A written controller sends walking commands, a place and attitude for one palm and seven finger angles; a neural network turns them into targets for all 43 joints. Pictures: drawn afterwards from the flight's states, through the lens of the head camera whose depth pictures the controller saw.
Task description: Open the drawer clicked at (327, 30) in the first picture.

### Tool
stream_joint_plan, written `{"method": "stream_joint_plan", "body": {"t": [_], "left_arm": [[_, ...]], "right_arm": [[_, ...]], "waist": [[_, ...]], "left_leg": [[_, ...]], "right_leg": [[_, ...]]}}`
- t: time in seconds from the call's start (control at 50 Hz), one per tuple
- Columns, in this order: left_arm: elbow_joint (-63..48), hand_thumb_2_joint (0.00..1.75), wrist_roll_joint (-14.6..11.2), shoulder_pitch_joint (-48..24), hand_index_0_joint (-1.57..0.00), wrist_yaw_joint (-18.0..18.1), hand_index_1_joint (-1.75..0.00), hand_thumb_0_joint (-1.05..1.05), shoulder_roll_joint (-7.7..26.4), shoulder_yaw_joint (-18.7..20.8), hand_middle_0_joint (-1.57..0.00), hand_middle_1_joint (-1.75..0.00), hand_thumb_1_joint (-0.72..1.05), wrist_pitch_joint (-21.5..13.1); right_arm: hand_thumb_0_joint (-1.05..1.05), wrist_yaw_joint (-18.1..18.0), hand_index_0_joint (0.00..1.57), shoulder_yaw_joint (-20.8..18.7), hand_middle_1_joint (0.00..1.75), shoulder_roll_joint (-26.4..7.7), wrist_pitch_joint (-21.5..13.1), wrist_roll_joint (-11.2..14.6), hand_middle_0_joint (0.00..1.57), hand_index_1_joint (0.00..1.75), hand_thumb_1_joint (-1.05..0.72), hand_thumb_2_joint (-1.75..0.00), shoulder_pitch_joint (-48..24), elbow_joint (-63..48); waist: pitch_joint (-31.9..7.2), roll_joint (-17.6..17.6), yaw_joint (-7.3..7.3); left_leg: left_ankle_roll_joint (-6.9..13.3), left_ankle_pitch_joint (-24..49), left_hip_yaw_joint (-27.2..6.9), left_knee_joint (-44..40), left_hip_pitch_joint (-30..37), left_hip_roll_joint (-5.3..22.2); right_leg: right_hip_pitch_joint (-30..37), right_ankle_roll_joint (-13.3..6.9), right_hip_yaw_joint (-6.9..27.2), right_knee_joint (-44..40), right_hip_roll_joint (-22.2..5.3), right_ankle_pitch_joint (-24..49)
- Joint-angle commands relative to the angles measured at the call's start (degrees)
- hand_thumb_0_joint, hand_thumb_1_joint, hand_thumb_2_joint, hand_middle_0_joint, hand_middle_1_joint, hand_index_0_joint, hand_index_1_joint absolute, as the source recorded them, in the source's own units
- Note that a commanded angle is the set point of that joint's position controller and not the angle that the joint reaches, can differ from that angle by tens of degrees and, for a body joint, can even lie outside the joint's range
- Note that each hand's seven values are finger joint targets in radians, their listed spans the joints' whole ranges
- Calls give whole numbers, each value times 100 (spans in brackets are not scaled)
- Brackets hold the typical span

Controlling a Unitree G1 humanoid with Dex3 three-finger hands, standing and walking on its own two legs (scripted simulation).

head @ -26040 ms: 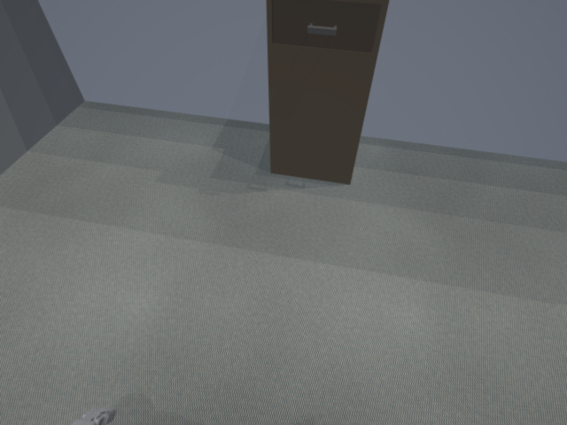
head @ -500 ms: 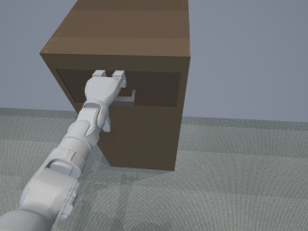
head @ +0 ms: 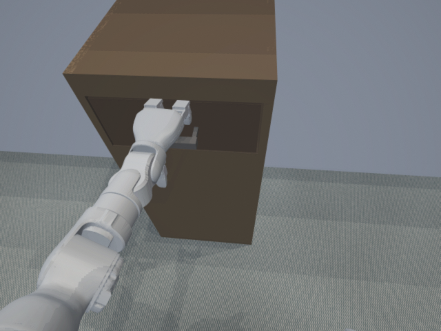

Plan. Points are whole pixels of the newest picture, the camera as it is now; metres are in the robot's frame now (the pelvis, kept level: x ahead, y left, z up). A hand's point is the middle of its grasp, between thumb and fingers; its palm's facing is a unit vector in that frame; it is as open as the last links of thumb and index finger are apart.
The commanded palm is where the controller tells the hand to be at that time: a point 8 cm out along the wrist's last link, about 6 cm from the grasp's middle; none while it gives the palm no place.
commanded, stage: re-aim the fingers above the handle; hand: left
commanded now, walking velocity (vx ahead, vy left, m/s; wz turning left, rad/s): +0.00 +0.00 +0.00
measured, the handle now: (175, 136) +0.53 +0.11 +0.01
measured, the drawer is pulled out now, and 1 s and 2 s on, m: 0.00 0.00 0.00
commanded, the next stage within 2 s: lower the fingers behind the handle in 0.96 s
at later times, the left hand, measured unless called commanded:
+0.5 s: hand (165, 149) +0.45 +0.12 +0.06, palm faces -0.01 -0.04 -1.00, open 13.8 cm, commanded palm +0.43 +0.13 +0.13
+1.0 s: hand (167, 142) +0.46 +0.11 +0.06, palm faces +0.05 -0.04 -1.00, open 13.8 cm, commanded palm +0.44 +0.13 +0.13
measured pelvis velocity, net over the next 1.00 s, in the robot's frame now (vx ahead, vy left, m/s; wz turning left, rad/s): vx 0.01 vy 0.00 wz -0.01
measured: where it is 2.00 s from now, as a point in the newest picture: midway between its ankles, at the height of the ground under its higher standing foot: outside the picture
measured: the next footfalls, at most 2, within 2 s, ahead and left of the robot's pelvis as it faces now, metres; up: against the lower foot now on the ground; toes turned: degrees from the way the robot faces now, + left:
none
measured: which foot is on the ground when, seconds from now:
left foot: down 0.00-1.00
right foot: down 0.00-1.00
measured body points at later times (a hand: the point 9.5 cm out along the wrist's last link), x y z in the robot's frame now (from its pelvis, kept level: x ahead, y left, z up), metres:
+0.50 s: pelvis +0.00 +0.00 +0.00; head +0.06 -0.02 +0.45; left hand +0.44 +0.12 +0.11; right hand +0.10 -0.26 -0.13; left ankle -0.04 +0.12 -0.72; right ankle +0.03 -0.12 -0.72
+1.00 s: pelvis +0.01 +0.00 +0.00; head +0.06 -0.02 +0.45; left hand +0.45 +0.11 +0.11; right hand +0.08 -0.26 -0.14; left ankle -0.04 +0.12 -0.72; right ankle +0.03 -0.12 -0.72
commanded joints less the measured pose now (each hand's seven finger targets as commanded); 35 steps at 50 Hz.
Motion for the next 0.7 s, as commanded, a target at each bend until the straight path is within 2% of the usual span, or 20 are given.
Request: {"method": "stream_joint_plan", "body": {"t": [0.0, 0.02, 0.04, 0.08, 0.14, 0.2, 0.22, 0.26, 0.28, 0.3, 0.36, 0.4, 0.42, 0.46, 0.5, 0.54, 0.56, 0.58, 0.62, 0.68], "left_arm": [[-1118, 30, 61, -3093, -30, 346, -120, 0, 909, 466, -30, -120, -50, 122], [-1135, 30, 80, -3175, -30, 381, -120, 0, 906, 472, -30, -120, -50, 149], [-1071, 30, 111, -3094, -30, 413, -120, 0, 1201, 733, -30, -120, -50, 175], [-947, 30, 114, -2876, -30, 448, -120, 0, 1057, 658, -30, -120, -50, 277], [-699, 30, 112, -2522, -30, 373, -120, 0, 1321, 903, -30, -120, -50, 434], [-673, 30, 55, -2233, -30, 163, -120, 0, 1259, 807, -30, -120, -50, 492], [-941, 30, 21, -2385, -30, 77, -120, 0, 1014, 544, -30, -120, -50, 438], [-1187, 30, -30, -2283, -30, -70, -120, 0, 917, 469, -30, -120, -50, 274], [-1347, 30, -59, -2149, -30, -131, -120, 0, 742, 351, -30, -120, -50, 187], [-1599, 30, -76, -2159, -30, -164, -120, 0, 761, 361, -30, -120, -50, 79], [-1967, 30, -115, -2415, -30, -128, -120, 0, 587, 177, -30, -120, -50, -156], [-1782, 30, -11, -2383, -30, 27, -120, 0, 968, 508, -30, -120, -50, -191], [-1865, 30, 9, -2661, -30, 127, -120, 0, 926, 435, -30, -120, -50, -199], [-1723, 30, 75, -2938, -30, 328, -120, 0, 1014, 498, -30, -120, -50, -120], [-1550, 30, 111, -3044, -30, 461, -120, 0, 946, 462, -30, -120, -50, 15], [-1241, 30, 81, -2996, -30, 480, -120, 0, 1085, 600, -30, -120, -50, 212], [-1120, 30, 93, -2994, -30, 462, -120, 0, 1120, 609, -30, -120, -50, 300], [-1046, 30, 57, -2899, -30, 411, -120, 0, 953, 503, -30, -120, -50, 371], [-691, 30, 10, -2712, -30, 244, -120, 0, 834, 406, -30, -120, -50, 511], [-666, 30, -65, -2606, -30, -73, -120, 0, 752, 342, -30, -120, -50, 449]], "right_arm": [[0, -61, 20, -206, 30, -718, -124, -10, 20, 30, -90, -90, 114, -441], [0, -62, 20, -199, 30, -697, -121, -26, 20, 30, -90, -90, 116, -429], [0, -76, 20, -194, 30, -718, -104, -29, 20, 30, -90, -90, 76, -432], [0, -74, 20, -158, 30, -673, -94, -40, 20, 30, -90, -90, 39, -464], [0, -99, 20, -141, 30, -714, -44, -24, 20, 30, -90, -90, -36, -514], [0, -143, 20, -125, 30, -737, -18, 27, 20, 30, -90, -90, -97, -607], [0, -139, 20, -144, 30, -735, -25, 44, 20, 30, -90, -90, -104, -631], [0, -138, 20, -181, 30, -735, -39, 60, 20, 30, -90, -90, -59, -673], [0, -126, 20, -206, 30, -722, -53, 61, 20, 30, -90, -90, -56, -705], [0, -118, 20, -219, 30, -719, -70, 52, 20, 30, -90, -90, -15, -717], [0, -90, 20, -248, 30, -670, -101, 46, 20, 30, -90, -90, 13, -668], [0, -110, 20, -226, 30, -682, -101, 20, 20, 30, -90, -90, 8, -575], [0, -97, 20, -211, 30, -655, -114, 24, 20, 30, -90, -90, 4, -546], [0, -91, 20, -213, 30, -657, -138, 19, 20, 30, -90, -90, -14, -451], [0, -71, 20, -190, 30, -640, -157, 2, 20, 30, -90, -90, -25, -408], [0, -83, 20, -166, 30, -685, -119, -11, 20, 30, -90, -90, -59, -394], [0, -87, 20, -163, 30, -682, -109, -3, 20, 30, -90, -90, -63, -379], [0, -75, 20, -154, 30, -677, -96, -3, 20, 30, -90, -90, -77, -425], [0, -87, 20, -135, 30, -713, -48, 20, 20, 30, -90, -90, -103, -437], [0, -101, 20, -153, 30, -770, -5, 44, 20, 30, -90, -90, -40, -526]], "waist": [[-2350, -540, -202], [-2386, -468, -188], [-2439, -361, -84], [-2432, -397, -25], [-2461, -657, 60], [-2254, -887, 47], [-2249, -808, -38], [-2271, -706, -55], [-2265, -669, -43], [-2360, -645, -40], [-2201, -430, -144], [-2109, -494, -84], [-2110, -371, -128], [-1996, -225, -141], [-2169, -209, -132], [-2343, -346, -93], [-2361, -403, -109], [-2388, -456, -83], [-2143, -588, -136], [-2096, -753, -169]], "left_leg": [[145, 1898, 280, -305, 546, -147], [143, 1911, 288, -326, 530, -144], [129, 1945, 290, -332, 481, -159], [132, 1954, 340, -362, 410, -152], [141, 1994, 376, -407, 274, -146], [183, 1870, 435, -457, 183, -138], [187, 1866, 437, -459, 291, -132], [200, 1930, 392, -436, 443, -132], [206, 1997, 388, -405, 538, -141], [207, 2148, 372, -385, 648, -130], [186, 2167, 291, -335, 793, -137], [162, 2042, 304, -332, 691, -155], [147, 1966, 293, -353, 688, -154], [126, 1869, 252, -366, 652, -159], [105, 1916, 268, -363, 675, -154], [106, 1978, 284, -367, 596, -171], [116, 1975, 298, -366, 568, -153], [120, 1950, 318, -390, 554, -158], [133, 1878, 344, -422, 462, -141], [162, 1864, 324, -413, 440, -129]], "right_leg": [[1686, -152, -205, -256, 141, 1695], [1742, -155, -199, -250, 130, 1738], [1824, -187, -196, -220, 134, 1732], [1915, -169, -194, -212, 121, 1810], [2215, -153, -167, -237, 99, 1982], [2278, -109, -142, -307, 83, 2035], [2217, -98, -129, -354, 70, 2046], [2154, -125, -149, -354, 87, 2028], [2111, -130, -159, -360, 100, 2059], [2130, -132, -161, -349, 100, 2172], [1863, -151, -197, -360, 119, 2017], [1832, -153, -191, -341, 116, 1893], [1759, -159, -184, -345, 116, 1780], [1601, -198, -218, -317, 137, 1573], [1637, -198, -215, -282, 140, 1584], [1853, -191, -207, -265, 133, 1724], [1863, -171, -199, -253, 122, 1775], [1930, -159, -202, -276, 114, 1788], [1864, -145, -219, -324, 110, 1789], [1861, -133, -215, -332, 96, 1830]]}}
